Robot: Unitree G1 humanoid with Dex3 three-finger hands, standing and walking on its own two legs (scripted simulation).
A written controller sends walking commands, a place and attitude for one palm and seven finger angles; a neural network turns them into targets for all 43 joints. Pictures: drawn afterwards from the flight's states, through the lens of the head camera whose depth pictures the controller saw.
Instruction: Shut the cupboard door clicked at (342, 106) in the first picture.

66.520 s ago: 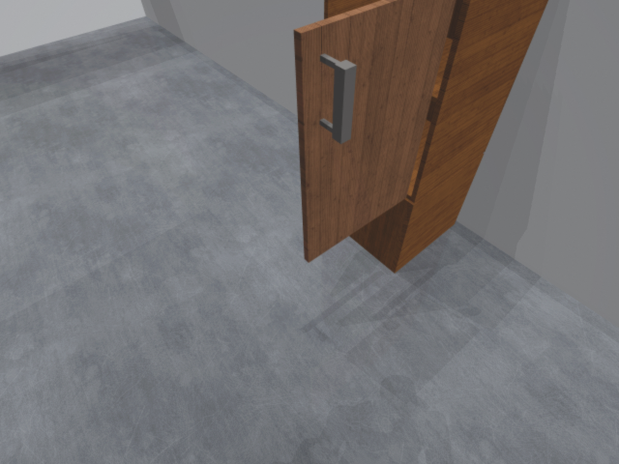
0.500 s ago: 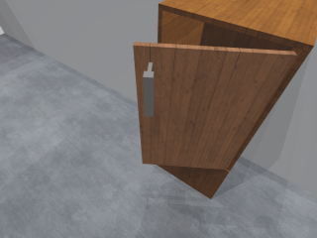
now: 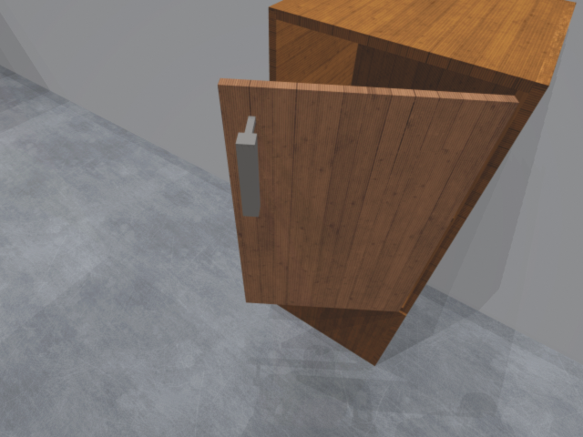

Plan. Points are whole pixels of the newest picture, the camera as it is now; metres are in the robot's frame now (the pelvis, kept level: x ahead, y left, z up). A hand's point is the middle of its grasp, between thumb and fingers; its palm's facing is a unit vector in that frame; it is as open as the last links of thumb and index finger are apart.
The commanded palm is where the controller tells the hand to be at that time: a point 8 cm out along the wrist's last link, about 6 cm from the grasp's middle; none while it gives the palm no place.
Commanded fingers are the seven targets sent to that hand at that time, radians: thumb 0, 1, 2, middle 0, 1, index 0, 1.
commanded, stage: shuffle to correct the standing spot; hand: left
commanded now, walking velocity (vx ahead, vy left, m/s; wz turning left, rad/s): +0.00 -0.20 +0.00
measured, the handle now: (251, 167) +0.45 +0.09 +0.13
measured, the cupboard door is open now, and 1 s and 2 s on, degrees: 31 31 31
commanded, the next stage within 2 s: come to a stop and stand still in 0.24 s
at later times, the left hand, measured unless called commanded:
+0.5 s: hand out of the picture +0.02 +0.04 -0.18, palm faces +0.00 -0.98 -0.18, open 7.3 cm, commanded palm none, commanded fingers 0.00 0.90 0.90 -0.20 -0.30 -0.20 -0.30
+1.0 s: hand out of the picture -0.01 +0.12 -0.20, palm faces +0.10 -0.97 -0.21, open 7.4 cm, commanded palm none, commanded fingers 0.00 0.90 0.90 -0.20 -0.30 -0.20 -0.30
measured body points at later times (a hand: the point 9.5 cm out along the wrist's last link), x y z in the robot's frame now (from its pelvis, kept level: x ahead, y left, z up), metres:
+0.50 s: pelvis +0.02 -0.12 -0.01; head +0.04 -0.12 +0.44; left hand +0.02 +0.10 -0.17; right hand +0.01 -0.35 -0.16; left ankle +0.02 +0.01 -0.74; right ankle +0.02 -0.25 -0.74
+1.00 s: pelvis +0.01 -0.07 -0.01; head +0.03 -0.04 +0.44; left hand -0.01 +0.17 -0.18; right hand +0.11 -0.30 -0.14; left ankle +0.00 +0.02 -0.74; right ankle +0.01 -0.23 -0.73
